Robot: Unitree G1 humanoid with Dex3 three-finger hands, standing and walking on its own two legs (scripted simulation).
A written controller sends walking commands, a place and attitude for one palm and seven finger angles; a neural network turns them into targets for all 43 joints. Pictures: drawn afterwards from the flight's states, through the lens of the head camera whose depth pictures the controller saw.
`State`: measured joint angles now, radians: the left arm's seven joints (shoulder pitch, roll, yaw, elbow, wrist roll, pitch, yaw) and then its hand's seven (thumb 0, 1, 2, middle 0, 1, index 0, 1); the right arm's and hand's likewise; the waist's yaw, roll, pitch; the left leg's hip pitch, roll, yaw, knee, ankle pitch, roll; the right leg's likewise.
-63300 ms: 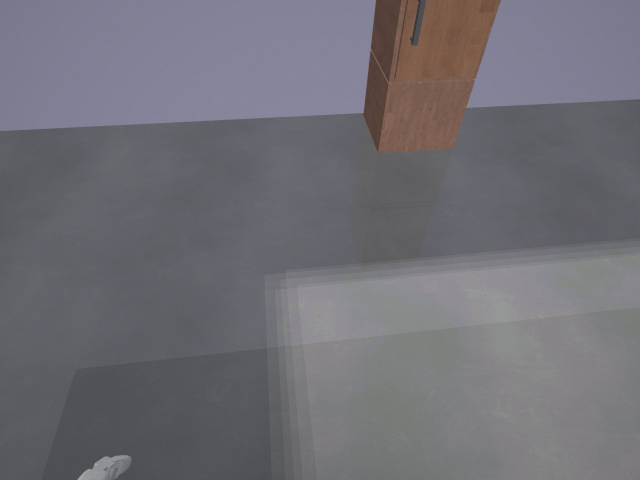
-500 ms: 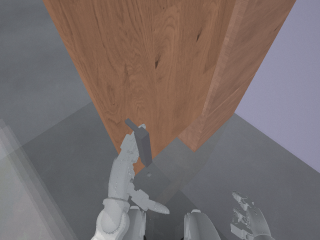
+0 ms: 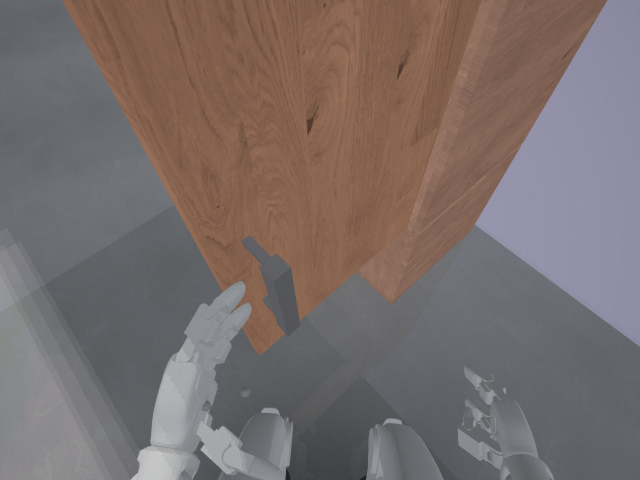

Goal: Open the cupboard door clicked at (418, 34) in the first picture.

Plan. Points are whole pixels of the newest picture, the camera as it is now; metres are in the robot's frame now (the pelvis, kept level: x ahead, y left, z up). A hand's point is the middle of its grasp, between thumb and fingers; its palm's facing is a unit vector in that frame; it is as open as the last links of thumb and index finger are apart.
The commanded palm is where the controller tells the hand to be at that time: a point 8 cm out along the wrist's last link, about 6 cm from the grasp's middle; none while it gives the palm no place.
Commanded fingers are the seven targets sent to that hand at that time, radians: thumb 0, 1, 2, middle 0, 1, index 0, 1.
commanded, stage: slide the hand sideways off the handle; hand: left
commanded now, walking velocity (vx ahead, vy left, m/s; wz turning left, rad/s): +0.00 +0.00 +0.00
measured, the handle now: (272, 289) +0.33 +0.08 +0.04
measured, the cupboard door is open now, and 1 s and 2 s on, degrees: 91 91 91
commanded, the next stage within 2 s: draw the hand back to the body in 0.28 s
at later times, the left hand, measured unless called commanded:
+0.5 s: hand (194, 411) +0.19 +0.14 +0.05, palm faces -0.09 -1.00 -0.02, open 16.3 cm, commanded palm +0.16 +0.20 +0.07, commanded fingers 0.00 -0.50 0.30 -0.15 -0.30 -0.15 -0.30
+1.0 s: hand (64, 381) +0.20 +0.21 +0.16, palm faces +0.08 -0.96 -0.26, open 15.6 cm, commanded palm +0.16 +0.26 +0.18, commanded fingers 0.00 -0.08 0.48 -0.17 -0.30 -0.17 -0.30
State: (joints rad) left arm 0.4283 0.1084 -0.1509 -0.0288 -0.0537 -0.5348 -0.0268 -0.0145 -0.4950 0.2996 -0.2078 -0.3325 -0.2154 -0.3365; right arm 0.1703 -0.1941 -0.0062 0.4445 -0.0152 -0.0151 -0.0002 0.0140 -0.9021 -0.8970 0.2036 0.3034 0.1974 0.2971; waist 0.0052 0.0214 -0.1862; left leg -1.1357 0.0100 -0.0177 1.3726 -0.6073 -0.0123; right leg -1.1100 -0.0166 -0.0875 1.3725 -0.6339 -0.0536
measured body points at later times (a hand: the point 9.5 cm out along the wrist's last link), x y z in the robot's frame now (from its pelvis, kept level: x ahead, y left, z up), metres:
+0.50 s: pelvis -0.01 +0.01 -0.01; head +0.08 +0.01 +0.43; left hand +0.19 +0.19 +0.05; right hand +0.19 -0.22 -0.09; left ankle +0.02 +0.13 -0.60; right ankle +0.01 -0.09 -0.60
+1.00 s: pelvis +0.02 +0.03 +0.07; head +0.03 +0.02 +0.52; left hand +0.19 +0.26 +0.18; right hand +0.20 -0.21 +0.01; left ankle +0.02 +0.13 -0.60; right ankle +0.01 -0.09 -0.60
